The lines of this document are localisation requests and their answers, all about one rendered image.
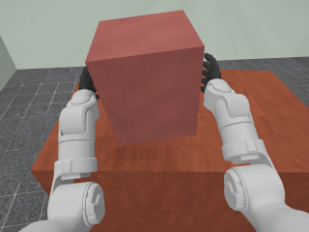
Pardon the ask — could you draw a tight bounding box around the left robot upper arm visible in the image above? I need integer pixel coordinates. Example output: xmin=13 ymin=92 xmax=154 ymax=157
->
xmin=18 ymin=182 xmax=105 ymax=232

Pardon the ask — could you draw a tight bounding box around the right robot hand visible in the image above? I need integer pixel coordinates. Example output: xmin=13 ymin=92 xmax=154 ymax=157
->
xmin=200 ymin=53 xmax=221 ymax=93

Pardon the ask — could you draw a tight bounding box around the pedestal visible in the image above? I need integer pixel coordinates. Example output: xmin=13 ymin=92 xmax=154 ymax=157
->
xmin=30 ymin=69 xmax=309 ymax=232

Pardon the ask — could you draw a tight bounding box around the left robot hand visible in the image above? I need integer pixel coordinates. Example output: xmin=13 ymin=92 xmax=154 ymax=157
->
xmin=78 ymin=66 xmax=99 ymax=100

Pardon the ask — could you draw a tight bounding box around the carton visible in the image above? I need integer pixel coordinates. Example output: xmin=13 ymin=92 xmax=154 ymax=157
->
xmin=85 ymin=10 xmax=205 ymax=145

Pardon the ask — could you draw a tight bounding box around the robot left forearm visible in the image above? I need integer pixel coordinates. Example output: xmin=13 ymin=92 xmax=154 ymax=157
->
xmin=47 ymin=89 xmax=100 ymax=219

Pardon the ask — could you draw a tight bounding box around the right robot upper arm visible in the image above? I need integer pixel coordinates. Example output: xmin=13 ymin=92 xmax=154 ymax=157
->
xmin=224 ymin=163 xmax=309 ymax=232

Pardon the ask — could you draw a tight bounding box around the robot right forearm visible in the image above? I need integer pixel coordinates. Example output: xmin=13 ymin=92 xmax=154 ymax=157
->
xmin=203 ymin=78 xmax=285 ymax=201

